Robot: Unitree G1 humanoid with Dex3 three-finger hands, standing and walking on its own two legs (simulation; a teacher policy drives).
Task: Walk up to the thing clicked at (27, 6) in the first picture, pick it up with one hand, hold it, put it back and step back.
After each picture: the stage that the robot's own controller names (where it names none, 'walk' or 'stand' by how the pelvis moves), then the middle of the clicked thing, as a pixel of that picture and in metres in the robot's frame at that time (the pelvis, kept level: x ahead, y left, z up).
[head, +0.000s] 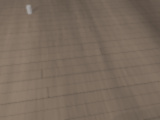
stand; (29, 9) +2.20 +0.78 -0.72
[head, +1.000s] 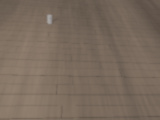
walk; (49, 19) +2.12 +0.39 -0.69
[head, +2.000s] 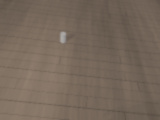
walk; (63, 37) +1.48 +0.13 -0.71
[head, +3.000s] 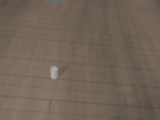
walk; (54, 72) +0.98 +0.20 -0.72
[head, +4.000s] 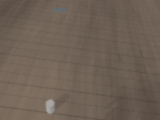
walk; (50, 106) +0.61 +0.19 -0.71
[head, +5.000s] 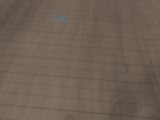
stand; out of the picture +0.42 +0.20 -0.70
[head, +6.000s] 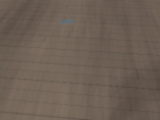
walk; out of the picture +0.36 +0.15 -0.71
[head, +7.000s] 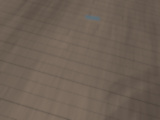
stand; out of the picture +0.25 -0.05 -0.70
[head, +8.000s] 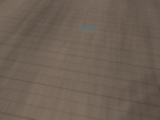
stand; out of the picture +0.28 +0.00 -0.72
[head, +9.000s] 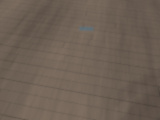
stand; out of the picture +0.27 -0.01 -0.73
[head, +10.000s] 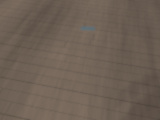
stand; out of the picture +0.27 -0.02 -0.73
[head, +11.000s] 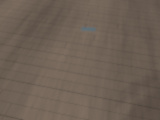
stand; out of the picture +0.26 -0.02 -0.73
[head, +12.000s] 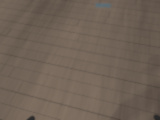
go down; out of the picture +0.29 -0.02 -0.65
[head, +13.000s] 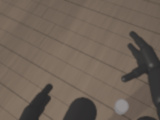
withdraw; (121, 107) +0.34 -0.04 -0.45
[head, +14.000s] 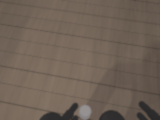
go down; (84, 112) +0.32 -0.02 -0.48
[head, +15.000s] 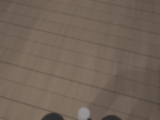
go down; (83, 114) +0.33 -0.01 -0.49
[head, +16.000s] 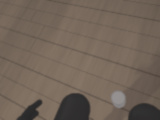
go down; (118, 99) +0.35 -0.04 -0.39
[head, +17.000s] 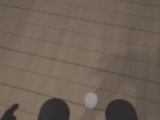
go down; (90, 100) +0.35 -0.03 -0.41
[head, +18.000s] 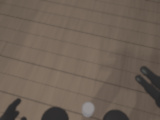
go down; (87, 109) +0.33 -0.02 -0.47
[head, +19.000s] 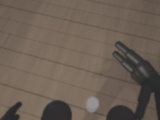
go down; (92, 104) +0.34 -0.02 -0.43
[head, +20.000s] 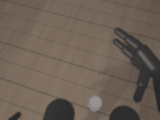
go down; (94, 103) +0.34 -0.02 -0.42
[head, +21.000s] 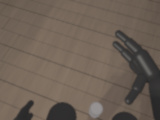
go down; (95, 110) +0.34 -0.02 -0.43
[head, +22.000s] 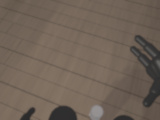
go down; (96, 113) +0.34 -0.03 -0.45
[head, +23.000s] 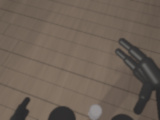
go down; (94, 112) +0.33 -0.02 -0.46
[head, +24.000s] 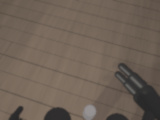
go down; (89, 112) +0.33 -0.02 -0.46
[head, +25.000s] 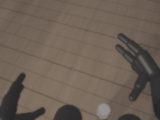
go down; (103, 111) +0.34 -0.03 -0.45
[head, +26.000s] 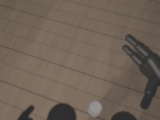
go down; (94, 109) +0.34 -0.02 -0.44
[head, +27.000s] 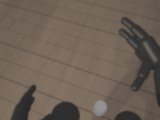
go down; (99, 108) +0.34 -0.02 -0.43
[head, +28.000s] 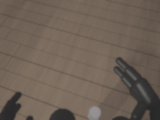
go down; (94, 114) +0.34 -0.02 -0.48
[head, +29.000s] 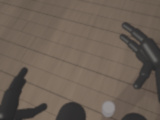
go down; (108, 109) +0.35 -0.03 -0.44
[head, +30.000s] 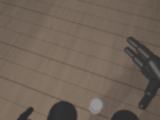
go down; (95, 106) +0.35 -0.01 -0.44
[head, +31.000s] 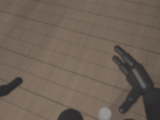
go down; (104, 115) +0.34 -0.03 -0.48
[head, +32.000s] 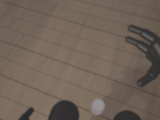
go down; (97, 107) +0.35 -0.01 -0.42
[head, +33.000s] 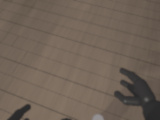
walk; out of the picture +0.32 -0.03 -0.53
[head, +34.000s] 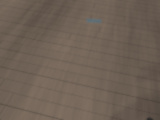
stand; out of the picture +0.27 -0.04 -0.65
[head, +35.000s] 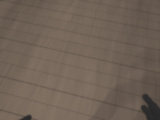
rest palm; out of the picture +0.30 -0.03 -0.58
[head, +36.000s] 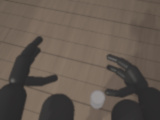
withdraw; (97, 99) +0.36 -0.02 -0.34
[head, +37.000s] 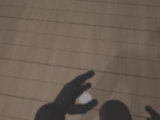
go down; (85, 100) +0.36 -0.02 -0.41
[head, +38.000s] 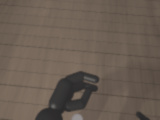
go down; out of the picture +0.32 +0.00 -0.55
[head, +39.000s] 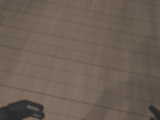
go down; out of the picture +0.31 -0.02 -0.58
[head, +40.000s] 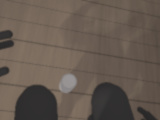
go down; (67, 83) +0.38 +0.01 -0.29
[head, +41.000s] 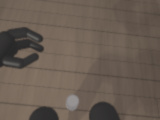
hold; (72, 102) +0.36 +0.00 -0.44
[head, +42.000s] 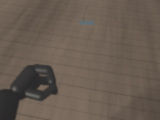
hold; out of the picture +0.28 -0.02 -0.67
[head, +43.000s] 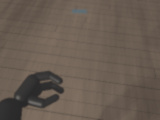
go down; out of the picture +0.30 -0.01 -0.67
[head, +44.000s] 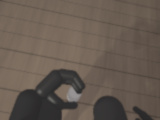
go down; (74, 94) +0.37 +0.00 -0.39
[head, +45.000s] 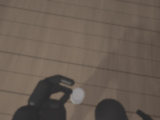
go down; (77, 96) +0.37 +0.01 -0.40
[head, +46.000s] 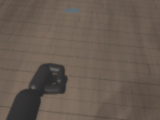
lower; out of the picture +0.32 -0.01 -0.64
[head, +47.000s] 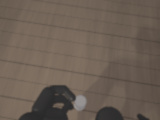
hold; (80, 103) +0.36 +0.00 -0.47
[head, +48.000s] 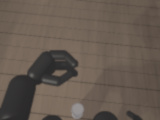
go down; (77, 111) +0.36 -0.01 -0.47
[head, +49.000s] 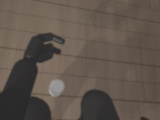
go down; (56, 88) +0.38 +0.01 -0.36
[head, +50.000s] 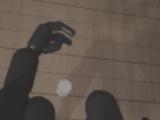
hold; (64, 88) +0.37 +0.00 -0.37
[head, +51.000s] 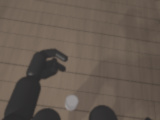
hold; (71, 102) +0.36 +0.00 -0.45
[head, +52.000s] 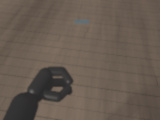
crouch; out of the picture +0.31 -0.01 -0.67
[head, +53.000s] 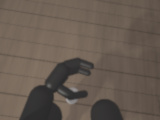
withdraw; (72, 96) +0.38 +0.00 -0.41
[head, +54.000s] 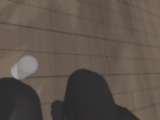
stand; (23, 68) +0.40 +0.05 -0.25
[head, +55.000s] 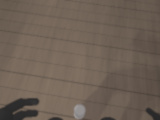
withdraw; (79, 112) +0.35 +0.01 -0.52
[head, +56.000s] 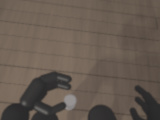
hold; (69, 102) +0.37 +0.00 -0.46
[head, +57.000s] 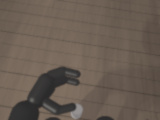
hold; (76, 111) +0.36 +0.00 -0.51
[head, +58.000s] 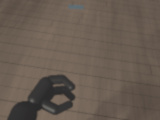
hold; out of the picture +0.32 -0.01 -0.62
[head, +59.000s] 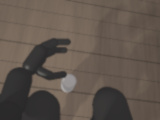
withdraw; (68, 83) +0.40 +0.01 -0.33
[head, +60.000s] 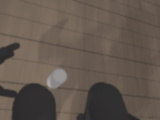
stand; (56, 78) +0.41 +0.03 -0.29
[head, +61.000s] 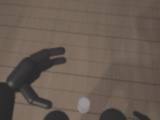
stand; (83, 105) +0.37 -0.01 -0.46
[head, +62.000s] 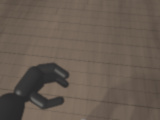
crouch; out of the picture +0.34 -0.01 -0.57
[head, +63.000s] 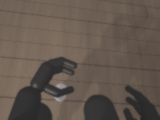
withdraw; (60, 92) +0.40 +0.00 -0.38
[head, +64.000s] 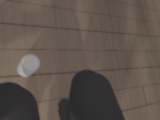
stand; (28, 66) +0.41 +0.06 -0.27
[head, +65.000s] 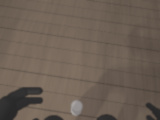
rise; (76, 108) +0.37 +0.01 -0.50
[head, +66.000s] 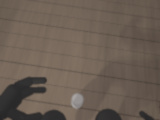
rise; (77, 101) +0.37 +0.01 -0.49
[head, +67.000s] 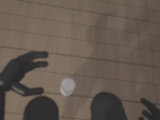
hold; (67, 87) +0.40 +0.01 -0.36
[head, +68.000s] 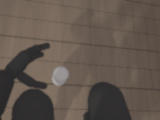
rise; (59, 76) +0.40 +0.02 -0.31
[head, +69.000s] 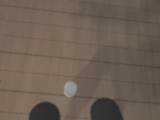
withdraw; (70, 89) +0.39 +0.01 -0.44
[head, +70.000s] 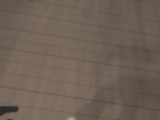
hold; out of the picture +0.35 -0.01 -0.59
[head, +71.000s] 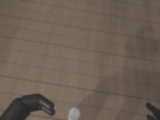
hold; (74, 115) +0.36 -0.01 -0.55
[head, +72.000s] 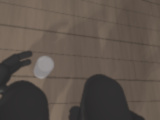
rise; (43, 67) +0.42 +0.05 -0.26
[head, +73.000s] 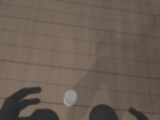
hold; (70, 98) +0.39 -0.01 -0.44
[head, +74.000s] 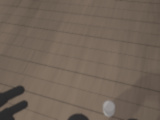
walk; (108, 108) +0.39 -0.02 -0.50
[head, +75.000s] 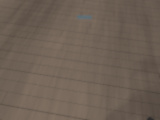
stand; out of the picture +0.32 -0.02 -0.65
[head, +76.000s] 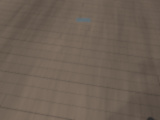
stand; out of the picture +0.32 -0.02 -0.65
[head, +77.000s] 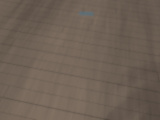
stand; out of the picture +0.33 +0.00 -0.68
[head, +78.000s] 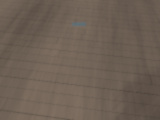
stand; out of the picture +0.35 +0.01 -0.72
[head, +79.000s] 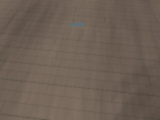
stand; out of the picture +0.32 +0.01 -0.72
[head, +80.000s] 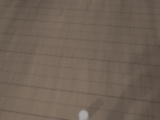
walk; (83, 116) +0.39 +0.04 -0.71
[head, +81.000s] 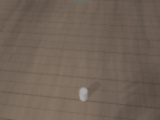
walk; (83, 94) +0.67 +0.04 -0.71
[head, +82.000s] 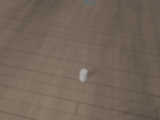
stand; (83, 75) +0.95 -0.02 -0.70
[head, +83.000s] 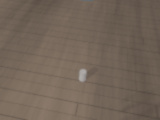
stand; (82, 75) +0.93 -0.02 -0.72
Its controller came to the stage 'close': yes
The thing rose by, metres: 0.00
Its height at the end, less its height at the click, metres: +0.00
